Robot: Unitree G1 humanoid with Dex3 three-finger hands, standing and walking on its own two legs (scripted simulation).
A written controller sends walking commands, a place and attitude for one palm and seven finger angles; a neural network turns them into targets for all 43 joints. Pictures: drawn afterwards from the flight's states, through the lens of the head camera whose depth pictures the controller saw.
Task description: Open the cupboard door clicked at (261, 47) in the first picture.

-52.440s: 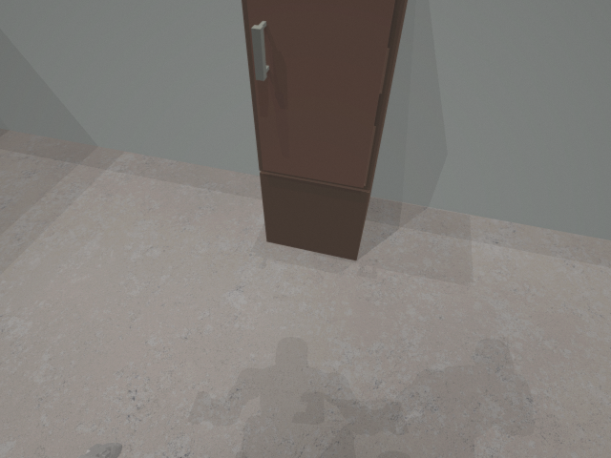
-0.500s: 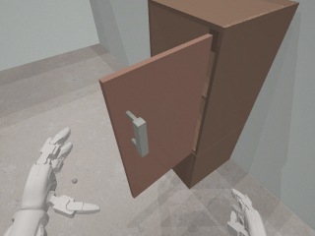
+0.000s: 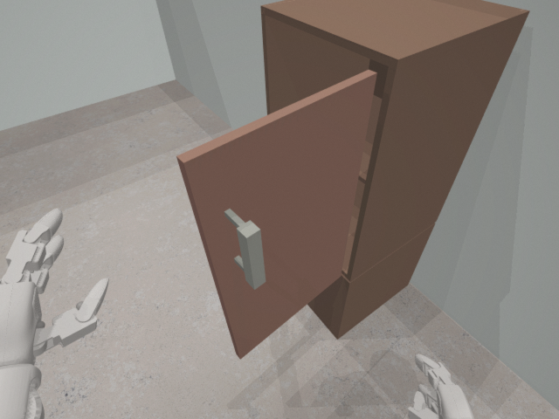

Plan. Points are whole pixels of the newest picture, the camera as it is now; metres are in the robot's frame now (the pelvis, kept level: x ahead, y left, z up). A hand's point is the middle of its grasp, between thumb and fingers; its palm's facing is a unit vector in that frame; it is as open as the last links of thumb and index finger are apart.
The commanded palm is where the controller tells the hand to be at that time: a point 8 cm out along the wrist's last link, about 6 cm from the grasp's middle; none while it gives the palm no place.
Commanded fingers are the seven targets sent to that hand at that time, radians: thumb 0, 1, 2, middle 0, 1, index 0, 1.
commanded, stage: draw the hand back to the body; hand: left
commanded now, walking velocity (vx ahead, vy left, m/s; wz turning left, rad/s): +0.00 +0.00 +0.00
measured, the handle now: (244, 248) +0.34 +0.10 +0.07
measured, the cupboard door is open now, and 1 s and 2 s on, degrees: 95 95 95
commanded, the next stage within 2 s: step back with the hand held close in 0.46 s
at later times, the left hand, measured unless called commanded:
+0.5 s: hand (72, 310) +0.18 +0.25 +0.15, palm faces +0.46 -0.80 -0.39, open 7.4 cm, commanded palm +0.13 +0.29 +0.16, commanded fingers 0.00 0.90 0.90 -0.20 -0.30 -0.20 -0.30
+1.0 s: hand (55, 329) +0.16 +0.26 +0.14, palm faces +0.34 -0.79 -0.52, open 7.4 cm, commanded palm +0.10 +0.31 +0.17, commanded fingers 0.00 0.90 0.90 -0.20 -0.30 -0.20 -0.30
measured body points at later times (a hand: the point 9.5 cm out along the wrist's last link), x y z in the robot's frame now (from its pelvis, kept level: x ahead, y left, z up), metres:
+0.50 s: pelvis -0.01 -0.01 +0.00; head -0.03 -0.03 +0.45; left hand +0.15 +0.29 +0.17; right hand +0.18 -0.23 -0.09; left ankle -0.03 +0.09 -0.74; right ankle +0.00 -0.11 -0.74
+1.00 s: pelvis -0.05 +0.01 -0.01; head -0.02 +0.01 +0.44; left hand +0.13 +0.30 +0.17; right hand +0.12 -0.24 -0.09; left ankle -0.03 +0.09 -0.74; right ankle +0.00 -0.11 -0.74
